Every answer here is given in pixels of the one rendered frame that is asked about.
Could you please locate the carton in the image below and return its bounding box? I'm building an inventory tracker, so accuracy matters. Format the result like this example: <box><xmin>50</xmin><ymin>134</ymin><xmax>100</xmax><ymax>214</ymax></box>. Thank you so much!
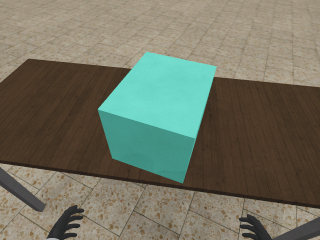
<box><xmin>97</xmin><ymin>52</ymin><xmax>217</xmax><ymax>184</ymax></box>

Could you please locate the right robot hand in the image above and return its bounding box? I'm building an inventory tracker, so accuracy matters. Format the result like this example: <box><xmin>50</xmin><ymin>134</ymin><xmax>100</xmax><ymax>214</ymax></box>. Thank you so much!
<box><xmin>239</xmin><ymin>214</ymin><xmax>272</xmax><ymax>240</ymax></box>

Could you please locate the left robot hand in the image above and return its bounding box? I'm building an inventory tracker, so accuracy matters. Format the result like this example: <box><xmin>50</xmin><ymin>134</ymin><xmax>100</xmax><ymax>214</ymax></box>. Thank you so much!
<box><xmin>46</xmin><ymin>205</ymin><xmax>85</xmax><ymax>240</ymax></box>

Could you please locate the table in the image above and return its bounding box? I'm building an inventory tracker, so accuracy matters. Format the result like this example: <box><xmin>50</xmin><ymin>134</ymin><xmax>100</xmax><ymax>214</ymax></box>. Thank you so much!
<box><xmin>0</xmin><ymin>58</ymin><xmax>320</xmax><ymax>240</ymax></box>

